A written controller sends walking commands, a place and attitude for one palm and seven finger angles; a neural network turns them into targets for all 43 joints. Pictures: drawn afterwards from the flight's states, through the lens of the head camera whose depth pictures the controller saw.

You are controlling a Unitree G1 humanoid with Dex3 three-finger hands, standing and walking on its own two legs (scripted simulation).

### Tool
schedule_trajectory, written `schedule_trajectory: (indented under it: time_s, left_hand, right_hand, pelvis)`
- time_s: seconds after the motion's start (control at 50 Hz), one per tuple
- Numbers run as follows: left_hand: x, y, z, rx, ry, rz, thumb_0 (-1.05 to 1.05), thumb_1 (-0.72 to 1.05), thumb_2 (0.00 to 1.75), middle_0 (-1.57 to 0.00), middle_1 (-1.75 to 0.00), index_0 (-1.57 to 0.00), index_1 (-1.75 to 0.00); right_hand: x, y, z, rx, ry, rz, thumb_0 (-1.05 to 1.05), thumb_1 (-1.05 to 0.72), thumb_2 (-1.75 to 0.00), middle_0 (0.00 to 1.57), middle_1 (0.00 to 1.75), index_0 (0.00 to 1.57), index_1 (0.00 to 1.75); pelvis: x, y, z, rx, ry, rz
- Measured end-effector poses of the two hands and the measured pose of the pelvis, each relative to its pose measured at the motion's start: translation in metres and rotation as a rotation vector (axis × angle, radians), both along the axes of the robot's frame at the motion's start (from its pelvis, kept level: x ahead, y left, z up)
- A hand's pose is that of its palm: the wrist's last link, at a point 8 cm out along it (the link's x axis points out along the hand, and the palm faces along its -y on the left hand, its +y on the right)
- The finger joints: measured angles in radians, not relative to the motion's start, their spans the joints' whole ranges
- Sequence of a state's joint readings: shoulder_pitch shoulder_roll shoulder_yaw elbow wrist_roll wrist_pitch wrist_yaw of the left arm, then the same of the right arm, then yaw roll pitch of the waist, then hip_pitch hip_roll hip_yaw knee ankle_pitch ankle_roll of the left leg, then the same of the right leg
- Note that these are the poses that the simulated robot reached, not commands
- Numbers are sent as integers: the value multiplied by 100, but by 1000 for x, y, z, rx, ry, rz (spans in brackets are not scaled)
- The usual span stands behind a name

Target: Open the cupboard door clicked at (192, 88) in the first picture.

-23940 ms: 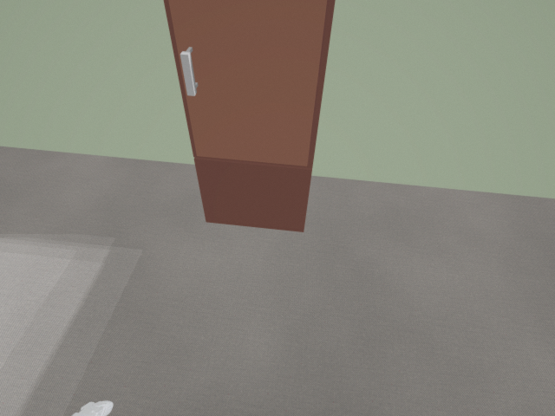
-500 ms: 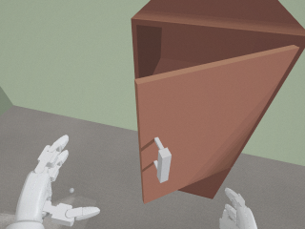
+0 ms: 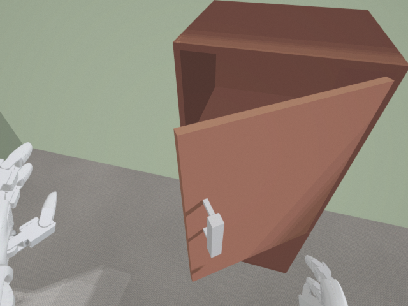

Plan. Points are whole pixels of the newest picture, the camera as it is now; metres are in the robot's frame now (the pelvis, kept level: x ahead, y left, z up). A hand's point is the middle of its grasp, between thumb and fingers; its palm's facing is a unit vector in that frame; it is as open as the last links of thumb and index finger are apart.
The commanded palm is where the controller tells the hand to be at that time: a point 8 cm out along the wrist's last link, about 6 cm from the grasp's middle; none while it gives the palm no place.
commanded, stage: draw the hand back to the body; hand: left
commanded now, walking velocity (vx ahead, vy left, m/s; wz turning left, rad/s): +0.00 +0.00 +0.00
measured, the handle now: (210, 227) +0.28 +0.03 +0.01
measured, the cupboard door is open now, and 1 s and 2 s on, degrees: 37 37 37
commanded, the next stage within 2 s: step back with the hand held close in 0.36 s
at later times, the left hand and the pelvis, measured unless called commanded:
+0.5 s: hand (50, 225) +0.18 +0.25 +0.16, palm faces +0.46 -0.80 -0.39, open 7.4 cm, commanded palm +0.13 +0.28 +0.18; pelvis -0.01 -0.02 +0.01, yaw +0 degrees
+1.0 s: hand (21, 249) +0.14 +0.27 +0.16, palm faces +0.36 -0.79 -0.50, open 7.4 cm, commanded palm +0.09 +0.30 +0.18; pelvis -0.07 +0.01 +0.00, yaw -3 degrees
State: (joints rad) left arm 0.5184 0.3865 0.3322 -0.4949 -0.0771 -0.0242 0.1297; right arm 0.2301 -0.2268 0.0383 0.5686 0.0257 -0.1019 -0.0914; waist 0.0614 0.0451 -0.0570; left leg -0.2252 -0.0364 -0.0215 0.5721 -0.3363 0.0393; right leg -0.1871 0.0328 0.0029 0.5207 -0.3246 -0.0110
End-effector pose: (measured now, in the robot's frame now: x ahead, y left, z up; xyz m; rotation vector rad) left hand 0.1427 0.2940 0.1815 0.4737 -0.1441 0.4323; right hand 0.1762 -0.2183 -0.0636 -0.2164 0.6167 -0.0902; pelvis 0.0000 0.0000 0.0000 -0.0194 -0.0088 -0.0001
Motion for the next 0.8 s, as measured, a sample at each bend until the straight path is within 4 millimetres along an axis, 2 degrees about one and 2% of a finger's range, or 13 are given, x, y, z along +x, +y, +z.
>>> schedule_trajectory:
  time_s: [0.08, 0.2, 0.28, 0.42, 0.52, 0.62, 0.7, 0.8]
  left_hand:
    - [0, 2, 7, 8, -23, 23, 1, 75, 84, -20, -30, -21, -30]
    - [-1, -7, -8, -41, 30, 19, 1, 84, 88, -20, -30, -21, -30]
    - [-5, -13, -9, -44, 37, 10, 1, 87, 89, -20, -30, -21, -30]
    - [-10, -14, 2, -16, -3, 21, 1, 88, 90, -21, -30, -21, -30]
    - [-10, -13, -1, -24, 4, 28, 1, 89, 90, -21, -30, -21, -30]
    - [-5, -7, -5, 3, 20, 16, 1, 89, 90, -21, -30, -21, -30]
    - [0, -10, -11, 13, 54, -35, 1, 89, 90, -20, -30, -21, -30]
    - [-2, -12, -4, 63, 49, -108, 1, 89, 90, -21, -30, -21, -30]
  right_hand:
    - [3, -4, 1, 7, 0, 3, 2, -90, -90, 20, 30, 20, 30]
    - [1, -8, -1, 13, 18, 4, 2, -90, -90, 20, 30, 20, 30]
    - [-2, -10, -2, 12, 24, 4, 2, -90, -90, 20, 30, 20, 30]
    - [-5, -12, -2, 25, 17, 6, 2, -90, -90, 20, 30, 20, 30]
    - [-8, -14, -3, 31, 24, 4, 2, -90, -90, 20, 30, 20, 30]
    - [-18, -22, -3, 14, 59, -26, 2, -90, -90, 20, 30, 20, 30]
    - [-31, -31, -1, -11, 89, -74, 2, -90, -90, 20, 30, 20, 30]
    - [-50, -36, 2, -34, 111, -133, 2, -90, -90, 20, 30, 20, 30]
  pelvis:
    - [0, -3, 2, 3, -6, -1]
    - [-2, -7, 4, 7, -13, -2]
    - [-2, -11, 5, 8, -20, 0]
    - [-6, -15, 6, 8, -38, 1]
    - [-11, -17, 6, 7, -43, -1]
    - [-16, -15, 8, -2, -22, -13]
    - [-22, -10, 9, 1, -7, -28]
    - [-34, -3, 8, 7, 2, -40]
